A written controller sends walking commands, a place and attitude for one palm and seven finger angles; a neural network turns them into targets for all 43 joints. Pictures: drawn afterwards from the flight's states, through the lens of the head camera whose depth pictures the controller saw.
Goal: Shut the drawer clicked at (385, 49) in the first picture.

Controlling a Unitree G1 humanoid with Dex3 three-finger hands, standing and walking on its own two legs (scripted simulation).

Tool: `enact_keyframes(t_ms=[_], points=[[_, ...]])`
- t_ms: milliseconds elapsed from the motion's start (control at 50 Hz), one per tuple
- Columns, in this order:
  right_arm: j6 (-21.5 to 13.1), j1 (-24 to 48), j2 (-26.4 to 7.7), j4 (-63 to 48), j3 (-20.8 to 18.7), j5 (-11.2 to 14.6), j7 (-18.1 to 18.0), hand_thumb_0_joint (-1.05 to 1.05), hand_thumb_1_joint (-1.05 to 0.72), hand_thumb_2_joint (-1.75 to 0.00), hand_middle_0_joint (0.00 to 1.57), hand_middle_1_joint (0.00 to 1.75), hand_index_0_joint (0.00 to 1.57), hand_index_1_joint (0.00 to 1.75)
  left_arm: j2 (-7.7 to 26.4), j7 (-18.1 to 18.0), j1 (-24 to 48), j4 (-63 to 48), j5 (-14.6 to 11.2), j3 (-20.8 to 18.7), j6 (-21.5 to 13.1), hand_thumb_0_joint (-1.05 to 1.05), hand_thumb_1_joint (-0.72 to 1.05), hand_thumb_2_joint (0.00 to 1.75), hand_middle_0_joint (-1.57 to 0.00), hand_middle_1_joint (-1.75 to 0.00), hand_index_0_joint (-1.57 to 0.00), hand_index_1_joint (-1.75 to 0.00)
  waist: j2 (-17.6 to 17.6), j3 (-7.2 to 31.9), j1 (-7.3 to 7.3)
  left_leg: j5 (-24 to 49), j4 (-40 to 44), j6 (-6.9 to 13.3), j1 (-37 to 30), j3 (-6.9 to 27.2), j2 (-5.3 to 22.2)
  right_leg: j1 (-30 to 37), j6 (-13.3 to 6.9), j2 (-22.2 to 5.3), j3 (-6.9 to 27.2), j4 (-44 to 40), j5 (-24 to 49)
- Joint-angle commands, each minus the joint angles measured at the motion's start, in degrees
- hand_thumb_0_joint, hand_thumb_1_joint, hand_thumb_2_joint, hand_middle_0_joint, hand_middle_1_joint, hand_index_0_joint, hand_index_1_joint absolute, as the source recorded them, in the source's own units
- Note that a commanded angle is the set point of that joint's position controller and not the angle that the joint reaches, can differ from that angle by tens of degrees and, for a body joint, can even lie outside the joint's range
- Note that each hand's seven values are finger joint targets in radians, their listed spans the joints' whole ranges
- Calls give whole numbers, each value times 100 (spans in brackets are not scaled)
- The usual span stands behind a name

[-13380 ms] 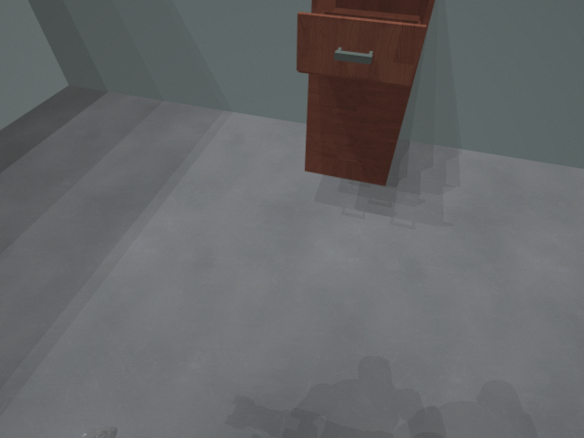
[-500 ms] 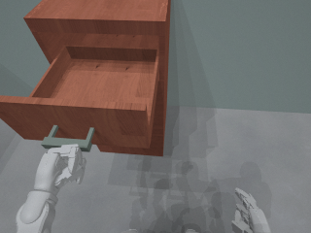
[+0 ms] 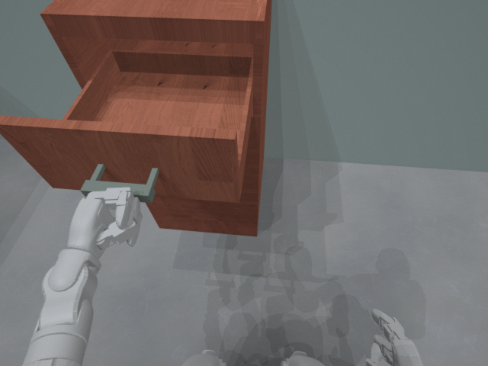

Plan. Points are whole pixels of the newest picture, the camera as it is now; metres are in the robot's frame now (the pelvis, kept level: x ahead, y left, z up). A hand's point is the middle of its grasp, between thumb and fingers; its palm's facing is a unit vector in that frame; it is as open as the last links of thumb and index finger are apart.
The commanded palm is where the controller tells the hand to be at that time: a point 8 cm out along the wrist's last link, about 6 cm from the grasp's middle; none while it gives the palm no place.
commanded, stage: push the drawer shut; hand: left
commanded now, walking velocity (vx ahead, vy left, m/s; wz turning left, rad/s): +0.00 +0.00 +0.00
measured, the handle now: (122, 181) +0.40 +0.23 +0.06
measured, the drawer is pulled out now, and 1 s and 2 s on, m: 0.26 0.13 0.02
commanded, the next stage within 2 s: none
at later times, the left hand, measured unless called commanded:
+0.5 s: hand (145, 192) +0.38 +0.19 +0.06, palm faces -0.07 -1.00 -0.05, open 3.0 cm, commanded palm +0.37 +0.24 +0.06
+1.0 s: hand (156, 162) +0.45 +0.18 +0.06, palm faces -0.06 -1.00 -0.04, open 3.0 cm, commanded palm +0.44 +0.24 +0.06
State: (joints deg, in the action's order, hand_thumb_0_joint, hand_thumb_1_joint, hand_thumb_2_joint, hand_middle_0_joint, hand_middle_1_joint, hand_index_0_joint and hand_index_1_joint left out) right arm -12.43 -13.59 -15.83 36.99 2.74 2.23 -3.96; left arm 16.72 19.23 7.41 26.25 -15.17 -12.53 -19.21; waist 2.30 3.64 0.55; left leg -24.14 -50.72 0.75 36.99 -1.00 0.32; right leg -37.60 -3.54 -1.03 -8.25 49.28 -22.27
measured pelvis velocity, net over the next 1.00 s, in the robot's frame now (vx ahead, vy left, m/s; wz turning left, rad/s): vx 0.00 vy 0.01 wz -0.03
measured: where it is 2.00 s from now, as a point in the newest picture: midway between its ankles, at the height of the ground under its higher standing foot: outside the picture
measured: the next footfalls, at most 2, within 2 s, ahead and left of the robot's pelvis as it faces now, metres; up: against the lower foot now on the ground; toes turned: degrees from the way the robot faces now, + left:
none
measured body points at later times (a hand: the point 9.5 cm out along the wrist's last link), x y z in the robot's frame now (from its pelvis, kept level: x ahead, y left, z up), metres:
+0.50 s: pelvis +0.00 +0.01 +0.00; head +0.07 +0.00 +0.45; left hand +0.38 +0.24 +0.06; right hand +0.10 -0.25 -0.11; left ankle +0.01 +0.11 -0.69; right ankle +0.03 -0.08 -0.69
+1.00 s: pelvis +0.00 +0.01 -0.01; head +0.09 +0.01 +0.43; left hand +0.44 +0.24 +0.06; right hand +0.06 -0.25 -0.13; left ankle +0.01 +0.11 -0.69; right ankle +0.03 -0.08 -0.69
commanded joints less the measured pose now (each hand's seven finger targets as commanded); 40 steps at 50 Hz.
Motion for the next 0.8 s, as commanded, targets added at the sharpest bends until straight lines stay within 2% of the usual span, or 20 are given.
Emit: enact_keyframes(t_ms=[0, 40, 60, 100, 120, 140, 160, 180, 220, 240, 300, 360, 400, 420, 480, 520, 540, 580, 720, 780], points=[[-227, 46, -742, -739, -283, 18, -38, 0, -90, -90, 20, 30, 20, 30, 1056, -164, 2445, -1055, -60, -320, -417, 0, 90, 90, -140, -160, -140, -160, -42, 1540, 348, 678, 748, 74, -374, 282, -43, 1044, 255, -53, 919, -886, 522], [-204, 6, -710, -775, -301, 22, -12, 0, -90, -90, 20, 30, 20, 30, 935, -205, 2382, -1001, -42, -261, -445, 0, 90, 90, -140, -160, -140, -160, 100, 1663, 290, 726, 800, 54, -538, 272, -49, 1041, 244, -38, 875, -860, 620], [-184, -9, -716, -781, -286, 20, -5, 0, -90, -90, 20, 30, 20, 30, 913, -231, 2460, -895, -27, -233, -432, 0, 90, 90, -140, -160, -140, -160, 46, 1572, 305, 684, 835, 47, -524, 285, -38, 993, 237, -34, 838, -862, 594], [-129, -75, -762, -721, -298, 8, -5, 0, -90, -90, 20, 30, 20, 30, 1118, -313, 2612, -654, 16, -376, -465, 0, 90, 90, -140, -160, -140, -160, -346, 1501, 358, 635, 809, 72, -336, 301, -20, 1047, 267, -20, 885, -898, 521], [-110, -81, -746, -741, -295, 11, 5, 0, -90, -90, 20, 30, 20, 30, 1004, -313, 2703, -661, 36, -288, -500, 0, 90, 90, -140, -160, -140, -160, -246, 1538, 355, 615, 829, 71, -372, 279, -32, 1019, 267, -22, 884, -888, 515], [-97, -86, -742, -738, -305, 8, 13, 0, -90, -90, 20, 30, 20, 30, 1011, -315, 2811, -658, 49, -286, -522, 0, 90, 90, -140, -160, -140, -160, -49, 1591, 353, 616, 829, 61, -444, 258, -39, 1007, 256, -32, 911, -888, 544], [-77, -124, -746, -733, -308, 5, 20, 0, -90, -90, 20, 30, 20, 30, 1039, -325, 2844, -649, 65, -308, -545, 0, 90, 90, -140, -160, -140, -160, -20, 1656, 330, 693, 857, 51, -513, 281, -35, 1028, 237, -23, 854, -838, 646], [-53, -152, -746, -754, -317, -1, 26, 0, -90, -90, 20, 30, 20, 30, 1038, -341, 2777, -603, 85, -324, -545, 0, 90, 90, -140, -160, -140, -160, -23, 1720, 305, 773, 856, 51, -543, 270, -34, 1066, 232, -16, 845, -815, 748], [3, -198, -750, -718, -304, -2, 41, 0, -90, -90, 20, 30, 20, 30, 1028, -368, 2999, -355, 112, -300, -550, 0, 90, 90, -140, -160, -140, -160, -195, 1607, 397, 700, 839, 66, -448, 273, -27, 996, 257, 13, 851, -829, 703], [36, -214, -775, -696, -305, -4, 37, 0, -90, -90, 20, 30, 20, 30, 1171, -377, 3206, -274, 109, -407, -562, 0, 90, 90, -140, -160, -140, -160, -253, 1554, 407, 591, 840, 61, -349, 272, -30, 994, 265, 4, 881, -858, 587], [111, -250, -774, -688, -296, -11, 36, 0, -90, -90, 20, 30, 20, 30, 1238, -357, 3508, -73, 152, -417, -597, 0, 90, 90, -140, -160, -140, -160, -110, 1547, 434, 558, 841, 70, -332, 272, -31, 951, 246, 15, 894, -843, 541], [180, -323, -770, -667, -309, -16, 44, 0, -90, -90, 20, 30, 20, 30, 1361, -316, 3583, 85, 146, -566, -624, 0, 90, 90, -140, -160, -140, -160, 92, 1780, 386, 788, 817, 51, -447, 244, -39, 1068, 223, 20, 898, -785, 840], [197, -381, -766, -682, -322, -23, 58, 0, -90, -90, 20, 30, 20, 30, 1213, -286, 3662, 121, 116, -445, -648, 0, 90, 90, -140, -160, -140, -160, -158, 1876, 433, 968, 804, 63, -503, 277, -19, 1082, 232, 50, 849, -738, 1049], [216, -408, -781, -665, -322, -25, 71, 0, -90, -90, 20, 30, 20, 30, 1297, -290, 3634, 229, 114, -556, -646, 0, 90, 90, -140, -160, -140, -160, -57, 1872, 397, 947, 806, 51, -493, 256, -21, 1070, 229, 49, 859, -744, 1038], [267, -435, -766, -655, -330, -23, 90, 0, -90, -90, 20, 30, 20, 30, 1207, -293, 3896, 213, 132, -435, -685, 0, 90, 90, -140, -160, -140, -160, 131, 1916, 435, 1023, 804, 28, -593, 258, -13, 994, 217, 47, 833, -714, 1124], [313, -508, -805, -602, -340, -40, 90, 0, -90, -90, 20, 30, 20, 30, 1378, -329, 4024, 475, 144, -604, -675, 0, 90, 90, -140, -160, -140, -160, -227, 1847, 480, 969, 762, 58, -428, 260, -4, 998, 241, 61, 851, -721, 1108], [329, -521, -809, -590, -339, -36, 90, 0, -90, -90, 20, 30, 20, 30, 1383, -325, 4094, 540, 148, -596, -690, 0, 90, 90, -140, -160, -140, -160, -242, 1844, 493, 964, 765, 60, -398, 256, -9, 1007, 244, 56, 866, -727, 1122], [364, -515, -787, -595, -330, -32, 99, 0, -90, -90, 20, 30, 20, 30, 1311, -322, 4332, 534, 187, -495, -717, 0, 90, 90, -140, -160, -140, -160, 70, 1852, 510, 919, 769, 46, -473, 248, -12, 879, 224, 49, 849, -703, 1055], [482, -681, -836, -457, -329, -60, 89, 0, -90, -90, 20, 30, 20, 30, 1446, -389, 5097, 1167, 312, -508, -765, 0, 90, 90, -140, -160, -140, -160, -87, 1941, 653, 825, 682, 56, -422, 329, 10, 586, 227, 80, 809, -621, 916], [520, -755, -850, -412, -322, -74, 95, 0, -90, -90, 20, 30, 20, 30, 1484, -391, 5500, 1353, 352, -494, -802, 0, 90, 90, -140, -160, -140, -160, 48, 2093, 694, 863, 623, 58, -444, 333, 3, 506, 216, 80, 811, -568, 940]])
